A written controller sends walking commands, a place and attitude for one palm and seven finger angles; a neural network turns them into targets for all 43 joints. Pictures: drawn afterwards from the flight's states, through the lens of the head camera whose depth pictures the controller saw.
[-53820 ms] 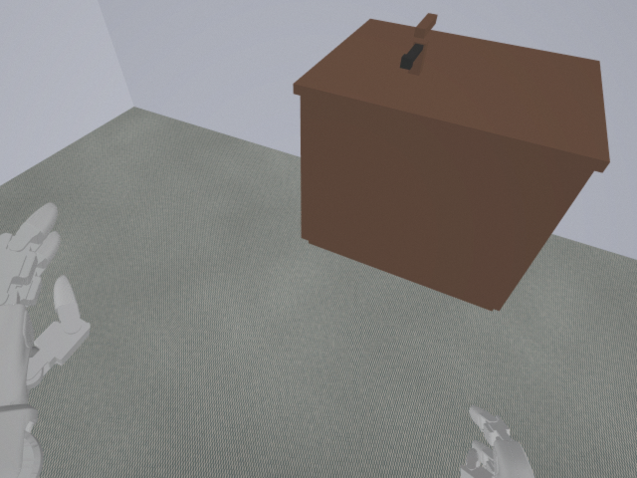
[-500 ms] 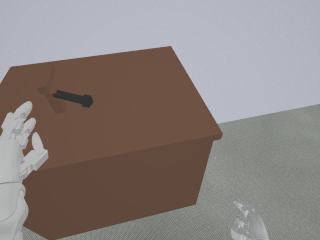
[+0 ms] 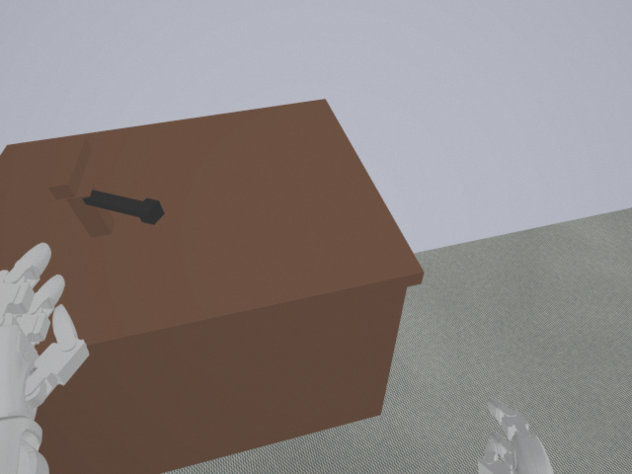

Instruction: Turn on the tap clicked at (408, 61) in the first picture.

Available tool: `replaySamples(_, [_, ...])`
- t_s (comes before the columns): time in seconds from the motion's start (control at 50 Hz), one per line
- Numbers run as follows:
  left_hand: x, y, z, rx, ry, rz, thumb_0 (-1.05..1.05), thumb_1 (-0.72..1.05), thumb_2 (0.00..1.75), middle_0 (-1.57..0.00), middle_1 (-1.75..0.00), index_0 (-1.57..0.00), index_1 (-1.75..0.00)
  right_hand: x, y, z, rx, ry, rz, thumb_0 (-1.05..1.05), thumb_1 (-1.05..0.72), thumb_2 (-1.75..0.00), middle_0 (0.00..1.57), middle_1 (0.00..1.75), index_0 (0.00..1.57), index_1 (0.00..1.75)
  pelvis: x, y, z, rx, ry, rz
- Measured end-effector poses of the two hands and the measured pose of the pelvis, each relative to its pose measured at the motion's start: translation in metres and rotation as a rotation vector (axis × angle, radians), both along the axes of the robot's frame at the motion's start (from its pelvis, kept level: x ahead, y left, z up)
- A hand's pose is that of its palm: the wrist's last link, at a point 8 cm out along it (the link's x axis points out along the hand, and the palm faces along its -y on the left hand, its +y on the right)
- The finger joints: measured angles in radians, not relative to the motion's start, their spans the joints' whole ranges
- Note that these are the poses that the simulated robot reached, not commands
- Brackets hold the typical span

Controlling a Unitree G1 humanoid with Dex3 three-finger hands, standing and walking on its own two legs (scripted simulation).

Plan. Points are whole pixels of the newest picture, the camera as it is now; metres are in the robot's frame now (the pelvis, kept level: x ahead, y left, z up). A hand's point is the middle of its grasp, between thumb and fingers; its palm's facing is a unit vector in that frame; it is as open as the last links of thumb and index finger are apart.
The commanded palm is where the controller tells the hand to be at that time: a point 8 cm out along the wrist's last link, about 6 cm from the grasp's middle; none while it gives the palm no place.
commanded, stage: turn the palm inward beside the body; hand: left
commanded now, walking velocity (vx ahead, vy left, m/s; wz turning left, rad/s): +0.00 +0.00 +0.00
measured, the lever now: (150, 211) +0.46 +0.32 +0.09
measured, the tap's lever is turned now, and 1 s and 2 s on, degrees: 57 57 57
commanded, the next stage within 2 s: reach beside the lever's end, fingers flat in 1.08 s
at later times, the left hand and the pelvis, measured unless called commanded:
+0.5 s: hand (87, 377) +0.17 +0.24 +0.14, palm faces +0.49 -0.86 -0.16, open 7.4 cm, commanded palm +0.12 +0.28 +0.15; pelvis -0.01 +0.01 +0.00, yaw +1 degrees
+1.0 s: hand (87, 379) +0.17 +0.24 +0.14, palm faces +0.49 -0.86 -0.13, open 7.4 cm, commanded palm +0.11 +0.28 +0.15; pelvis -0.01 +0.01 +0.00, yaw +1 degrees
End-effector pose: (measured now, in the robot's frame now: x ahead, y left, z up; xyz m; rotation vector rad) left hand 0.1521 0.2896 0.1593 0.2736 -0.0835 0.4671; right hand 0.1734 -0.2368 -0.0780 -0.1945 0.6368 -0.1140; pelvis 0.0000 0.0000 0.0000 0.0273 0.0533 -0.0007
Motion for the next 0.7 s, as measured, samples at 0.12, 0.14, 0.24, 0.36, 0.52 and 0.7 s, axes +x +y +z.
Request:
replaySamples(0.12, [-0.010,-0.006,-0.002,-0.025,0.006,0.017,0.02,0.90,0.90,-0.21,-0.30,-0.20,-0.30,-0.007,0.013,-0.001,0.033,-0.023,0.016,0.02,-0.91,-0.90,0.20,0.30,0.20,0.30,-0.010,0.001,0.000,-0.006,-0.018,0.003])
replaySamples(0.14, [-0.012,-0.007,-0.002,-0.029,0.007,0.019,0.02,0.90,0.90,-0.21,-0.30,-0.20,-0.30,-0.008,0.015,-0.001,0.037,-0.027,0.019,0.02,-0.91,-0.90,0.20,0.30,0.20,0.30,-0.012,0.002,0.000,-0.007,-0.020,0.003])
replaySamples(0.24, [-0.019,-0.012,-0.006,-0.052,0.021,0.028,0.02,0.90,0.90,-0.21,-0.30,-0.20,-0.30,-0.008,0.025,-0.001,0.051,-0.037,0.037,0.02,-0.91,-0.90,0.20,0.30,0.20,0.30,-0.016,0.004,0.000,-0.014,-0.027,0.008])
replaySamples(0.36, [-0.024,-0.014,-0.012,-0.080,0.040,0.047,0.02,0.90,0.90,-0.21,-0.30,-0.20,-0.30,0.001,0.031,0.001,0.048,-0.048,0.062,0.02,-0.91,-0.90,0.20,0.30,0.20,0.30,-0.015,0.006,0.000,-0.017,-0.023,0.014])
replaySamples(0.52, [-0.025,-0.015,-0.016,-0.120,0.042,0.049,0.02,0.90,0.90,-0.21,-0.30,-0.20,-0.30,0.014,0.034,0.008,0.032,-0.075,0.092,0.02,-0.91,-0.90,0.20,0.30,0.20,0.30,-0.007,0.009,0.001,-0.011,-0.013,0.020])
replaySamples(0.7, [-0.022,-0.014,-0.015,-0.148,0.041,0.050,0.02,0.90,0.90,-0.21,-0.30,-0.20,-0.30,0.016,0.034,0.012,0.028,-0.087,0.091,0.02,-0.91,-0.90,0.20,0.30,0.20,0.30,-0.004,0.010,0.003,-0.008,-0.019,0.022])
